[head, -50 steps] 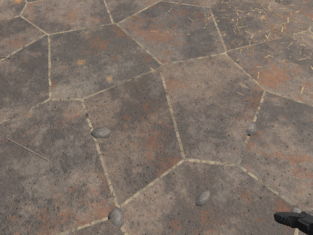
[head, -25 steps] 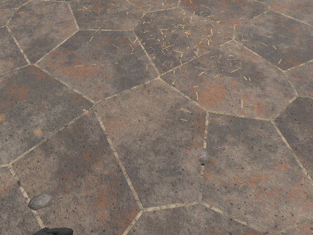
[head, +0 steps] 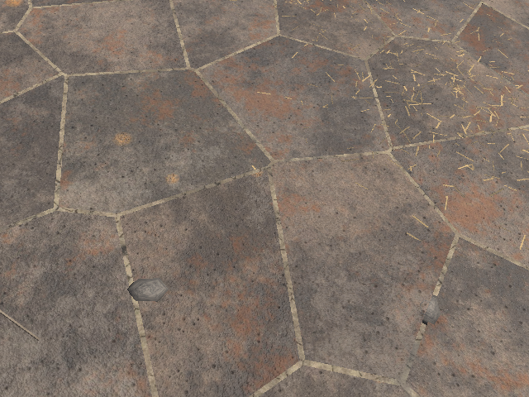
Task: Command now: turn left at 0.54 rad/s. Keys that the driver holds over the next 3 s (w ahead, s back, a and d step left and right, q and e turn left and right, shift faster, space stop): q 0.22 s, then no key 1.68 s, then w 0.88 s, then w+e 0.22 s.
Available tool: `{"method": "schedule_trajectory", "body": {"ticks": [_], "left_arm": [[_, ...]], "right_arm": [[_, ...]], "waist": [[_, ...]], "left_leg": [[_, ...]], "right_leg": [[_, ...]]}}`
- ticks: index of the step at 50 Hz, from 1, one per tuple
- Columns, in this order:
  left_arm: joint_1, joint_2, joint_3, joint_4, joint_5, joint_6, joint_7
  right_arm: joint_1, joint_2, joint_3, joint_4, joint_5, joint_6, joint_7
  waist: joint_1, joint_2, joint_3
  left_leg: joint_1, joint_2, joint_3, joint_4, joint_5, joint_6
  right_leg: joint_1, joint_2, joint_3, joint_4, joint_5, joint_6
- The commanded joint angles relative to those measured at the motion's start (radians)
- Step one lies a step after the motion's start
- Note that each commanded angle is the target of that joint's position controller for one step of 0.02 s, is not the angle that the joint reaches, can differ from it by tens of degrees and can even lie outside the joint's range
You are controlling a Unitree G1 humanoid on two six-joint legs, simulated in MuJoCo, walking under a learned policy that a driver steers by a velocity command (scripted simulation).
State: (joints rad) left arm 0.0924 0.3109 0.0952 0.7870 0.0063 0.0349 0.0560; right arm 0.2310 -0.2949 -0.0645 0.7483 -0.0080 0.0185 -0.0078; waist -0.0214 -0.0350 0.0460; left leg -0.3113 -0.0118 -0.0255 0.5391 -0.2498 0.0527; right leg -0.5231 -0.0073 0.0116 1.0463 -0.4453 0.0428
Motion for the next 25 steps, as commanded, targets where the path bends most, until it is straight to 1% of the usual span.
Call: {"method": "schedule_trajectory", "body": {"ticks": [1, 2, 4, 7, 9, 11, 15, 16, 17, 18, 19, 20, 21, 22, 23, 24, 25], "left_arm": [[-0.018, 0.089, 0.029, -0.059, -0.001, -0.02, 0.006], [-0.015, 0.08, 0.027, -0.057, -0.005, -0.024, 0.004], [-0.032, 0.064, 0.02, -0.061, -0.009, -0.03, 0.002], [-0.054, 0.058, 0.014, -0.065, -0.011, -0.036, -0.006], [-0.057, 0.063, 0.012, -0.064, -0.013, -0.041, -0.013], [-0.05, 0.071, 0.012, -0.061, -0.017, -0.049, -0.02], [-0.003, 0.081, 0.009, -0.043, -0.021, -0.063, -0.039], [0.017, 0.076, 0.007, -0.037, -0.02, -0.067, -0.045], [0.046, 0.072, 0.006, -0.026, -0.016, -0.071, -0.051], [0.057, 0.093, 0.009, -0.023, -0.005, -0.073, -0.052], [0.057, 0.151, 0.015, -0.035, 0.015, -0.07, -0.048], [0.032, 0.191, 0.018, -0.029, 0.033, -0.064, -0.046], [0.014, 0.138, 0.006, -0.042, 0.031, -0.068, -0.046], [-0.003, 0.125, 0.0, -0.045, 0.021, -0.071, -0.043], [-0.024, 0.12, -0.003, -0.042, 0.007, -0.071, -0.041], [-0.037, 0.1, -0.011, -0.04, -0.006, -0.073, -0.04], [-0.037, 0.084, -0.02, -0.031, -0.009, -0.071, -0.038]], "right_arm": [[-0.052, -0.153, -0.033, -0.085, 0.012, -0.02, -0.021], [-0.04, -0.154, -0.034, -0.086, 0.011, -0.018, -0.025], [-0.019, -0.164, -0.039, -0.087, 0.016, -0.015, -0.032], [-0.017, -0.183, -0.048, -0.096, 0.017, -0.005, -0.038], [-0.027, -0.192, -0.052, -0.104, 0.015, 0.001, -0.036], [-0.04, -0.196, -0.055, -0.112, 0.014, 0.007, -0.031], [-0.073, -0.175, -0.045, -0.12, 0.016, 0.017, -0.025], [-0.086, -0.168, -0.04, -0.121, 0.02, 0.021, -0.026], [-0.098, -0.16, -0.035, -0.121, 0.026, 0.025, -0.028], [-0.074, -0.142, -0.029, -0.115, 0.025, 0.025, -0.03], [-0.034, -0.098, -0.014, -0.113, 0.005, 0.019, -0.028], [-0.015, -0.104, -0.02, -0.128, 0.013, 0.011, -0.027], [-0.033, -0.173, -0.038, -0.116, -0.001, 0.005, -0.03], [-0.044, -0.205, -0.055, -0.104, 0.011, 0.005, -0.03], [-0.036, -0.184, -0.055, -0.086, 0.013, 0.012, -0.034], [-0.032, -0.163, -0.051, -0.079, 0.009, 0.02, -0.036], [-0.028, -0.129, -0.041, -0.071, 0.011, 0.024, -0.035]], "waist": [[0.025, 0.168, -0.116], [0.022, 0.159, -0.129], [0.009, 0.156, -0.13], [-0.005, 0.173, -0.121], [-0.01, 0.184, -0.111], [-0.01, 0.19, -0.111], [-0.005, 0.194, -0.143], [0.011, 0.188, -0.146], [0.034, 0.179, -0.143], [0.032, 0.143, -0.141], [0.001, -0.025, -0.159], [-0.036, -0.204, -0.106], [0.002, -0.163, -0.106], [0.006, -0.118, -0.087], [-0.005, -0.091, -0.078], [-0.003, -0.095, -0.064], [-0.004, -0.094, -0.06]], "left_leg": [[0.167, 0.22, -0.299, -0.221, 0.303, 0.148], [0.192, 0.214, -0.295, -0.214, 0.326, 0.151], [0.237, 0.209, -0.309, -0.204, 0.329, 0.154], [0.235, 0.198, -0.348, -0.2, 0.255, 0.16], [0.196, 0.192, -0.379, -0.2, 0.223, 0.169], [0.169, 0.188, -0.416, -0.193, 0.239, 0.176], [0.179, 0.185, -0.446, -0.139, 0.372, 0.167], [0.173, 0.171, -0.442, -0.118, 0.389, 0.153], [0.149, 0.147, -0.43, -0.097, 0.365, 0.126], [0.1, 0.109, -0.406, -0.07, 0.259, 0.081], [0.011, 0.016, -0.298, 0.078, 0.034, 0.023], [-0.125, -0.118, -0.166, 0.18, -0.304, -0.033], [-0.132, -0.073, -0.161, 0.365, -0.389, -0.081], [-0.149, -0.066, -0.164, 0.47, -0.351, -0.097], [-0.159, -0.06, -0.166, 0.508, -0.307, -0.115], [-0.172, -0.05, -0.177, 0.515, -0.268, -0.131], [-0.152, -0.046, -0.169, 0.49, -0.242, -0.142]], "right_leg": [[-0.104, -0.001, 0.065, 0.087, 0.082, 0.015], [-0.103, 0.006, 0.066, 0.063, 0.099, 0.021], [-0.112, 0.012, 0.074, -0.036, 0.114, 0.033], [-0.067, 0.021, 0.085, -0.182, 0.12, 0.049], [-0.012, 0.031, 0.088, -0.25, 0.108, 0.052], [0.042, 0.041, 0.091, -0.303, 0.092, 0.048], [0.155, 0.035, 0.07, -0.429, 0.102, 0.027], [0.203, 0.035, 0.059, -0.51, 0.152, 0.014], [0.277, 0.032, 0.044, -0.636, 0.261, -0.004], [0.36, -0.019, 0.08, -0.704, 0.38, -0.03], [0.448, -0.19, 0.249, -0.736, 0.523, -0.092], [0.422, -0.322, 0.409, -0.737, 0.674, -0.255], [0.37, -0.376, 0.457, -0.756, 0.618, -0.338], [0.365, -0.331, 0.405, -0.754, 0.567, -0.323], [0.368, -0.279, 0.344, -0.743, 0.513, -0.284], [0.378, -0.256, 0.309, -0.733, 0.51, -0.263], [0.375, -0.229, 0.269, -0.726, 0.538, -0.254]]}}
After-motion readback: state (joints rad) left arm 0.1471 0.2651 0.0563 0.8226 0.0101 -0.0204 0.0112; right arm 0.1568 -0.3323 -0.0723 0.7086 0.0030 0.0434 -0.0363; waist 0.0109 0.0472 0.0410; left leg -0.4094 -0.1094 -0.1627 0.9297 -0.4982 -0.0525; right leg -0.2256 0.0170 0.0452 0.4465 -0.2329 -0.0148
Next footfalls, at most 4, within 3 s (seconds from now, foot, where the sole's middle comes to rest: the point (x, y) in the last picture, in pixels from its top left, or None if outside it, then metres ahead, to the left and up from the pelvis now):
0.36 right None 0.08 -0.14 -0.78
0.66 left None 0.01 0.12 -0.78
2.58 left None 0.39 0.19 -0.78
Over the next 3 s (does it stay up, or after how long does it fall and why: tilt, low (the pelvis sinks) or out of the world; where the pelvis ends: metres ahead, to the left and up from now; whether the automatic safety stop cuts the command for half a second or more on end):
stays up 0.46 0.10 0.00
